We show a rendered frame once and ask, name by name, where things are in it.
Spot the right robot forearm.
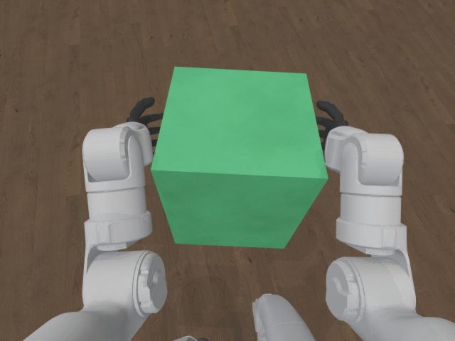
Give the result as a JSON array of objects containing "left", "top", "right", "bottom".
[{"left": 324, "top": 126, "right": 416, "bottom": 307}]

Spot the carton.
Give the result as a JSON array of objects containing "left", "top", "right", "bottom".
[{"left": 151, "top": 67, "right": 328, "bottom": 249}]

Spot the right robot hand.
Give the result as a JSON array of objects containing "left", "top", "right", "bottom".
[{"left": 316, "top": 101, "right": 348, "bottom": 160}]

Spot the left robot upper arm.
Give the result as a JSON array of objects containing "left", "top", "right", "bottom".
[{"left": 23, "top": 250, "right": 167, "bottom": 341}]

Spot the right robot thigh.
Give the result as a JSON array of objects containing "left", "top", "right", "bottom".
[{"left": 252, "top": 295, "right": 316, "bottom": 341}]

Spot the left robot hand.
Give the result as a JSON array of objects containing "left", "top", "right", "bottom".
[{"left": 127, "top": 97, "right": 164, "bottom": 155}]

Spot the left robot forearm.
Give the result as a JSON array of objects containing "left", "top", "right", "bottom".
[{"left": 82, "top": 121, "right": 154, "bottom": 304}]

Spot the robot right shin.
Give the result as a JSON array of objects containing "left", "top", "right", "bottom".
[{"left": 257, "top": 293, "right": 272, "bottom": 341}]

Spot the right robot upper arm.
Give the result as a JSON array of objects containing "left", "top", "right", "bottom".
[{"left": 326, "top": 256, "right": 455, "bottom": 341}]

